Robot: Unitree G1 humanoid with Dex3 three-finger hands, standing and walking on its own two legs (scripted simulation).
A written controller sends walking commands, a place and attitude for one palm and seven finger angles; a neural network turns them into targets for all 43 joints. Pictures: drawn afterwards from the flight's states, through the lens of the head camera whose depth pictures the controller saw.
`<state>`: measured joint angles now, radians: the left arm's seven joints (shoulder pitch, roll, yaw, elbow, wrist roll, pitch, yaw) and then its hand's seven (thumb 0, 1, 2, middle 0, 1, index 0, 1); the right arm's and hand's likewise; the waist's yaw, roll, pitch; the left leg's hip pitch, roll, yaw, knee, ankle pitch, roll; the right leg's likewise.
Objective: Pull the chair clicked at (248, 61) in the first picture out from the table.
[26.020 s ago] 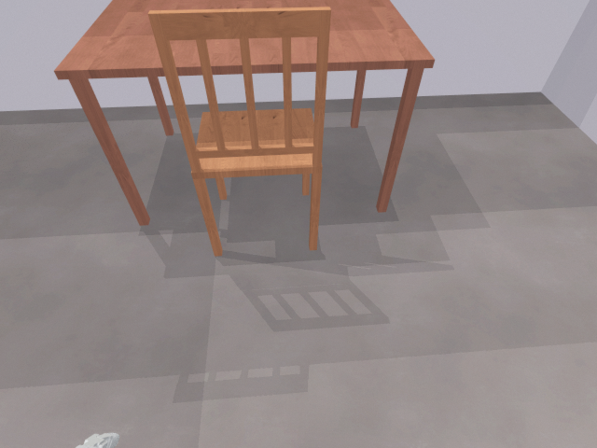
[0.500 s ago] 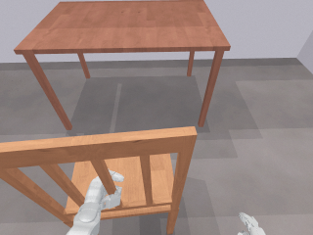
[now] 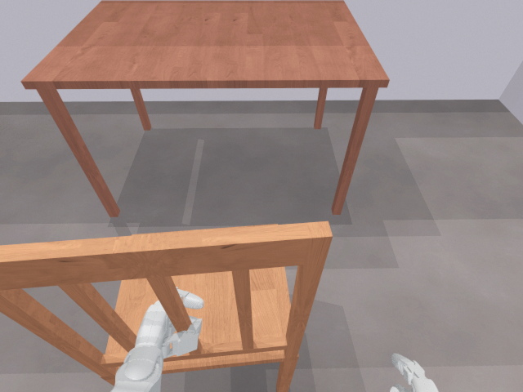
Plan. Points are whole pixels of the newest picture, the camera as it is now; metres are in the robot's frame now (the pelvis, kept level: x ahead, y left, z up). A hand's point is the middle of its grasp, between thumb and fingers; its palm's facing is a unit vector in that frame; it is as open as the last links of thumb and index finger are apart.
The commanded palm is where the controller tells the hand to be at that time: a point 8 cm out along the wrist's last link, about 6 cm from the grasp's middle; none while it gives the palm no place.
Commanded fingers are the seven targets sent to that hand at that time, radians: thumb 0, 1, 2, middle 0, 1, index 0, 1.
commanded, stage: open the thumb and straighten the fingers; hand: left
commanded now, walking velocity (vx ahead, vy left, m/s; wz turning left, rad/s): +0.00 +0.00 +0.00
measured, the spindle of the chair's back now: (180, 319) +0.25 +0.15 -0.06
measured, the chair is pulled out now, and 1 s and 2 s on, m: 0.59 0.59 0.59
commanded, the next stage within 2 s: draw the fingers out of the gap in 0.64 s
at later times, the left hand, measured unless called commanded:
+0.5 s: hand (190, 333) +0.23 +0.13 -0.07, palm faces +0.00 -0.99 -0.16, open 15.7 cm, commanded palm +0.22 +0.18 -0.05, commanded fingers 0.00 -0.55 0.20 0.00 0.00 0.00 0.00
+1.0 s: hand (179, 366) +0.18 +0.14 -0.07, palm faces +0.01 -0.99 -0.17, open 17.5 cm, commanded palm +0.16 +0.18 -0.05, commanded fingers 0.00 -0.55 0.20 0.00 0.00 0.00 0.00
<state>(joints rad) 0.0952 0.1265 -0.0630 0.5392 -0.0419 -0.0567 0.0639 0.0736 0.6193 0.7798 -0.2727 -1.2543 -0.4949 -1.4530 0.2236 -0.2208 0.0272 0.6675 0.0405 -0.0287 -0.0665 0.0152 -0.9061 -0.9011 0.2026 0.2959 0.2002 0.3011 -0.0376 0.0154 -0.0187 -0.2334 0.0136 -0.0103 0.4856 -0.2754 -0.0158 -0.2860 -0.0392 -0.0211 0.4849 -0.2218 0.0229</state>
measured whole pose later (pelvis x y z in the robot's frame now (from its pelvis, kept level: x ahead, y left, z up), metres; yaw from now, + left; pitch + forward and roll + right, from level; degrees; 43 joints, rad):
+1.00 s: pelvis +0.01 +0.00 -0.04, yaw +2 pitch +10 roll -1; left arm 0.49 0.17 -0.08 -0.08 -0.03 0.18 0.02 -0.01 -0.54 0.20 0.00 -0.01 0.00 -0.01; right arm 0.28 -0.24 0.01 0.51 0.03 -0.18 -0.10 0.02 -0.91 -0.90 0.20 0.30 0.20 0.30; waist -0.03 0.06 -0.13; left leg -0.57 0.01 -0.06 0.89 -0.48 -0.02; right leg -0.60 -0.05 -0.06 0.87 -0.43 0.02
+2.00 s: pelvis -0.01 +0.00 -0.08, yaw +2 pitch +10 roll -2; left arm 0.76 0.20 0.03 -0.40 -0.18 -0.28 -0.17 -0.01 -0.55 0.20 0.00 0.00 0.00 -0.01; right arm 0.22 -0.17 -0.01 0.51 0.07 -0.21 -0.08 0.02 -0.91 -0.90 0.20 0.30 0.20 0.30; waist 0.02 0.06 -0.15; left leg -0.75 0.01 -0.07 1.12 -0.56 -0.02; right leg -0.76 -0.05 -0.06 1.06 -0.48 0.02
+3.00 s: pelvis +0.02 -0.02 +0.00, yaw +2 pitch -5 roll +0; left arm 0.58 0.41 0.19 -0.36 -0.02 0.11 0.10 0.01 0.82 0.86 -0.20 -0.29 -0.50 -0.39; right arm 0.16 -0.24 0.05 0.68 0.02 -0.26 -0.12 0.02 -0.91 -0.90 0.20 0.30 0.20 0.30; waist 0.08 0.09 0.06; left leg -0.08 0.04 -0.06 0.48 -0.32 -0.05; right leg -0.12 -0.01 -0.07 0.49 -0.29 -0.01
